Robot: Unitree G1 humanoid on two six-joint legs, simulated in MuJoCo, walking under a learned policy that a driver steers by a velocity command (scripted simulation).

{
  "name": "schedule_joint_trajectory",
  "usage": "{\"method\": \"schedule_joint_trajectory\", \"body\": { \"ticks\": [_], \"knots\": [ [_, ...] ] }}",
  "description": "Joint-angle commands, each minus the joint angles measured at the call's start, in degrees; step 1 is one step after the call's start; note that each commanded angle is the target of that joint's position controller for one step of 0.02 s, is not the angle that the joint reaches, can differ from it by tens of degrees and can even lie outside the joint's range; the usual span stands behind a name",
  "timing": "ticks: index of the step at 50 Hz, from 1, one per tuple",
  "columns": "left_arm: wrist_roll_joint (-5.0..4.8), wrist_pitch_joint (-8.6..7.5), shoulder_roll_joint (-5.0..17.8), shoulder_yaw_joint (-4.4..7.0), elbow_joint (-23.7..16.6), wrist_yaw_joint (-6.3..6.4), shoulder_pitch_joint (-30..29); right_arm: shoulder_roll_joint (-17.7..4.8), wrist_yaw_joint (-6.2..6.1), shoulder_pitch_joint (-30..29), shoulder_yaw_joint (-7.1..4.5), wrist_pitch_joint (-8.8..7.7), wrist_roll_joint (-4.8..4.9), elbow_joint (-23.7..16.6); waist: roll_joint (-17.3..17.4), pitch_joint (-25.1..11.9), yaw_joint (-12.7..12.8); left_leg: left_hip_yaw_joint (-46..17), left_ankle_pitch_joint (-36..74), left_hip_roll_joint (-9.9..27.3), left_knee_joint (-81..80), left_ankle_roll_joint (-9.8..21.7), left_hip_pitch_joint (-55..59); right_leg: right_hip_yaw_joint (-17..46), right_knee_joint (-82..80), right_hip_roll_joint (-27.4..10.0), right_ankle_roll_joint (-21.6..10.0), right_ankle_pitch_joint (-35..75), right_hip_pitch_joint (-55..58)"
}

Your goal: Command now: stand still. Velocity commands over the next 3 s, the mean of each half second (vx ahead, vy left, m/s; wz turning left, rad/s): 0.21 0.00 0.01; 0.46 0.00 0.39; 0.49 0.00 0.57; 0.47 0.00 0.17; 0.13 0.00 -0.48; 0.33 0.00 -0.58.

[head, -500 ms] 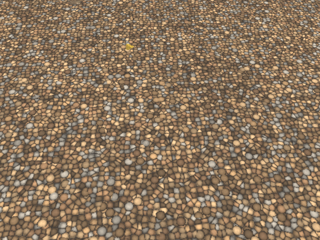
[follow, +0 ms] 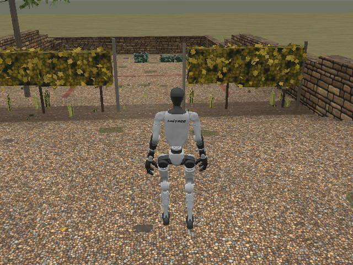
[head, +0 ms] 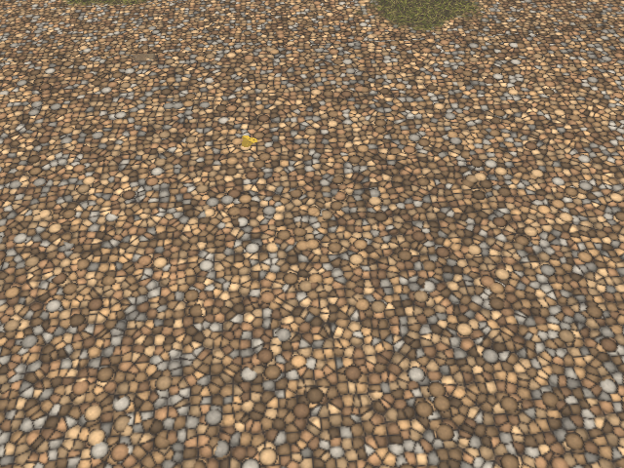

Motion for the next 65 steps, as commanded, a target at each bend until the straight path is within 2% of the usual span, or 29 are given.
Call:
{"method": "schedule_joint_trajectory", "body": {
  "ticks": [1, 5, 7, 9, 12, 14, 16, 19, 22, 23, 24, 25, 27, 28, 31, 36, 42, 45, 47, 48, 49, 50, 51, 52, 53, 55, 57, 60, 65],
  "knots": [
    [-0.1, -0.25, 6.2, 0.9, -1.1, 0.1, 2.7, -4.9, -0.07, -0.1, -0.8, -0.33, 0.24, -1.8, -0.6, -3.4, 0.1, -3.5, 11.9, 3.3, -1.9, 2.3, 6.5, 2.1, -4.6, -2.3, -2.0, 11.8, -1.8],
    [-0.12, 0.2, 5.8, 0.8, -0.9, 0.14, 2.8, -5.2, -0.25, 0.1, -0.86, 0.15, 0.35, -1.1, -0.3, -2.9, 0.0, -3.6, 14.0, 3.4, -1.2, 2.2, 7.0, 1.7, -4.2, -1.9, -1.9, 13.6, -1.2],
    [-0.6, 0.58, 5.8, 1.03, 0.0, 0.2, 4.4, -5.3, -0.34, 1.5, -1.1, 0.49, 0.86, 0.0, -0.6, -2.9, 0.0, -2.2, -1.7, 1.8, -0.3, 2.8, 6.4, 0.4, -3.8, -0.4, -3.0, -0.4, -1.6],
    [-1.17, 0.4, 5.9, 1.22, -0.9, 0.33, 3.6, -6.3, -0.41, 1.7, -1.58, 0.34, 1.49, 0.0, -0.4, 2.6, -0.4, -4.2, -22.8, 2.5, -1.5, 4.4, 1.4, 1.5, -3.4, -0.7, -5.3, -16.8, -6.7],
    [-1.59, -2.21, 4.0, 0.73, -3.0, 0.02, 1.3, -7.6, -0.1, 6.1, -2.12, -2.03, 2.21, 0.6, 3.7, 7.1, -2.2, -15.3, -29.4, 9.3, -6.3, 8.8, 3.1, 0.8, 3.7, -0.4, -6.4, -16.2, -15.6],
    [-1.32, -3.8, 2.3, 0.46, -5.0, -0.88, -1.4, -10.7, 0.24, 11.2, -3.03, -3.34, 1.97, 1.8, 9.2, 4.6, -3.2, -31.7, -27.7, 18.7, -12.2, 14.6, 9.8, -1.9, 14.4, 1.6, -6.1, -9.2, -21.4],
    [-1.61, -4.53, 3.2, 0.66, -6.6, -1.79, -4.8, -10.2, 0.33, 12.0, -2.91, -4.51, 1.13, 1.4, 8.3, 3.3, -3.7, -36.8, -19.7, 22.8, -12.9, 16.2, 13.3, 1.3, 22.0, -0.3, -6.9, -14.5, -26.8],
    [-2.23, -4.87, 4.8, 0.97, -7.6, -2.48, -6.8, -10.2, 0.47, 7.9, -2.83, -4.83, 1.61, -0.8, 5.5, 1.9, -2.1, -28.4, -13.7, 21.0, -13.5, 11.9, 11.4, 2.3, 17.7, -3.7, -7.3, -13.4, -24.9],
    [-1.63, -4.21, 4.1, 2.11, -1.2, -2.34, 6.3, -10.6, 0.75, 1.4, -3.09, -2.99, 2.28, -2.4, 4.9, -0.4, 5.2, -9.9, -8.9, 9.8, -8.3, 5.6, -9.2, -6.4, 2.8, 3.9, -5.0, 6.9, 8.0],
    [-1.18, -3.67, 5.4, 2.98, 0.4, -2.15, 12.0, -9.1, 0.68, 0.6, -2.63, -3.1, 2.05, -2.9, 2.1, -1.6, 7.6, -6.2, -4.2, 7.5, -1.4, 3.6, -13.6, -4.1, 2.4, 2.9, -5.3, 6.1, 14.8],
    [-0.6, -3.43, 10.3, 4.34, 0.9, -1.48, 18.4, -5.0, 1.0, -0.6, -1.42, -3.33, 1.31, -4.1, -11.1, -3.0, 9.6, -0.4, -3.9, 2.7, 18.2, -0.3, -20.4, 13.9, -7.5, -9.4, -9.3, -2.0, 19.8],
    [-0.48, -3.91, 14.4, 4.6, 0.9, -1.77, 23.3, -1.9, 0.62, 0.2, -0.89, -4.3, 1.64, -5.6, -21.0, -5.6, 9.6, -2.7, -19.3, -3.0, 34.4, -1.2, -30.4, 38.8, -17.9, -21.5, -17.1, -6.8, 25.0],
    [-0.21, -5.19, 8.4, 2.51, -1.6, -1.79, 13.9, -5.1, 0.95, -1.4, -1.59, -5.32, 3.85, -5.9, -8.5, 1.6, 5.5, -11.2, -12.7, 2.7, 46.0, 2.8, -39.4, 34.1, -17.9, -21.1, -15.0, -16.4, 19.4],
    [-0.26, -5.44, 7.4, 1.86, -2.9, -2.14, 9.1, -5.2, 0.93, -1.0, -1.82, -5.31, 3.57, -5.3, -6.0, 3.1, 3.4, -11.3, -6.7, 4.3, 44.4, 3.5, -38.4, 26.6, -18.8, -18.7, -12.5, -10.6, 16.3],
    [0.61, -5.27, 4.8, 0.87, -3.5, -2.45, 6.3, -4.9, 1.22, 1.6, -2.68, -4.02, 2.49, -3.7, -6.2, 2.9, 0.7, -10.8, 2.4, 5.7, 36.2, 3.3, -29.8, 9.4, -19.9, -13.1, -7.6, 9.1, 10.6],
    [1.38, -5.06, 7.6, 1.29, -3.9, -0.8, 7.8, -2.2, 2.37, -6.7, -2.08, -2.88, 1.77, -7.8, -3.5, 4.5, 1.2, -8.0, 13.2, 4.3, 22.9, 1.3, -29.2, -1.6, -22.5, -11.5, -7.4, 20.4, 7.9],
    [0.06, -4.48, 8.8, 1.84, -3.5, 0.08, 12.2, -1.5, 4.58, -17.5, -0.91, -2.71, 1.7, -13.5, -2.9, 7.0, 3.5, -0.9, 15.5, 3.5, 9.5, 2.9, -26.1, -9.2, -21.7, -13.3, -6.4, 28.0, 14.3],
    [-0.26, -3.55, 11.2, 2.51, -4.6, 0.44, 11.2, -3.5, 5.64, -17.5, -1.77, -2.91, 1.79, -15.5, -6.1, 3.8, 0.9, 4.1, 7.6, -0.4, 8.3, 5.8, -19.5, -11.8, -12.4, -14.5, -5.7, 56.3, 19.6],
    [-0.16, -2.54, 13.4, 3.07, -5.8, 0.77, 9.6, -7.8, 5.73, -7.1, -3.83, -2.56, 1.97, -14.1, -9.4, -2.7, -5.0, 5.7, 2.6, -4.2, 8.4, 8.3, -6.4, -11.9, 3.1, -14.8, -5.1, 71.7, 19.8],
    [-0.43, -2.55, 13.9, 3.09, -6.8, 0.56, 7.7, -11.3, 5.07, 2.6, -5.74, -2.25, 1.98, -12.1, -8.6, -7.4, -10.2, 3.5, 6.1, -4.9, 3.4, 10.6, 8.3, -12.4, 16.1, -13.0, -3.7, 67.0, 13.2],
    [0.57, -3.42, 11.7, 2.41, -8.4, 0.13, 7.8, -15.6, 3.59, 10.0, -7.18, -1.48, 1.67, -10.7, -0.3, -13.4, -11.4, -13.7, 3.6, 5.7, 3.6, 14.4, 26.8, -11.5, 36.0, -9.3, -1.7, 35.1, -4.3],
    [-0.2, -5.82, 3.9, -0.02, -11.8, -1.41, 12.3, -19.1, 3.34, 8.8, -7.19, -1.76, 1.04, -12.5, 12.2, -21.4, -4.4, -50.3, -4.9, 21.0, -5.7, 27.0, 42.8, -1.8, 56.7, 4.3, 1.0, -14.4, -26.7],
    [-2.35, -8.47, 8.7, 1.13, -13.8, -2.32, 4.1, -14.6, 2.97, 11.2, -6.0, -1.83, 0.34, -11.5, 6.1, -21.4, -8.3, -50.3, -6.7, 19.4, -11.8, 23.9, 42.1, 8.6, 59.7, 2.1, -1.2, -12.4, -33.4],
    [-3.58, -9.12, 10.7, 1.58, -15.6, -2.36, 0.0, -11.2, 2.82, 8.1, -5.24, -2.56, 0.52, -11.7, 4.1, -13.2, -7.0, -40.1, -3.0, 17.3, -12.0, 20.6, 34.8, 7.8, 56.0, -0.9, -2.7, -7.7, -36.4],
    [-2.55, -9.03, 10.7, 1.81, -15.3, -1.68, -0.6, -9.2, 3.23, 2.6, -4.54, -3.32, 1.05, -13.1, -3.0, -8.0, -3.2, -32.9, 2.9, 14.2, -12.9, 18.3, 23.8, 7.3, 50.0, -3.6, -2.6, -3.9, -32.9],
    [-0.67, -7.2, 11.1, 2.87, -15.3, -0.98, 1.4, -7.0, 3.07, -3.0, -3.6, -3.74, 0.63, -15.1, -2.9, -4.3, 1.3, -24.9, 9.3, 10.3, -14.6, 16.5, 9.2, 7.0, 42.9, -6.5, -1.1, -1.7, -24.5],
    [0.18, -5.84, 9.7, 2.86, -17.0, -0.84, 0.9, -8.3, 2.4, -2.0, -3.73, -3.74, 0.95, -15.2, -1.2, -2.4, 2.7, -22.5, 12.1, 9.2, -16.1, 16.7, 1.9, 5.6, 37.0, -7.1, 0.8, -1.2, -22.3],
    [1.15, -5.14, 8.5, 2.21, -20.5, -0.48, -6.7, -11.3, 1.15, 1.4, -4.56, -3.7, 0.89, -15.4, 0.9, -0.8, 0.6, -18.2, 14.3, 6.3, -16.5, 15.3, -3.2, 3.3, 23.5, -5.5, 2.9, 9.0, -21.9],
    [-0.26, -5.65, 7.8, 1.26, -24.0, -1.58, -17.1, -11.6, 0.8, 7.7, -4.76, -2.76, 1.74, -15.0, 3.9, -1.6, -4.5, -18.6, 7.8, 4.5, -12.2, 11.3, -1.2, 2.6, 3.5, 0.1, 2.6, 23.1, -16.0]
  ]
}}
Next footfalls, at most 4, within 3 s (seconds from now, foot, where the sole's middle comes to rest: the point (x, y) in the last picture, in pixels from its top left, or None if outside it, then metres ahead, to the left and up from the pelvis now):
0.48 right None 0.16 -0.16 -0.77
0.98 left None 0.49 0.08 -0.77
1.44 right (334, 332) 0.83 -0.01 -0.77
1.92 left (185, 321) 0.86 0.36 -0.77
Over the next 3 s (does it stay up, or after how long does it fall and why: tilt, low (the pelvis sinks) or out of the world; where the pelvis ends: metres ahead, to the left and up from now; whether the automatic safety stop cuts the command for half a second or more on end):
stays up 1.05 0.29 0.01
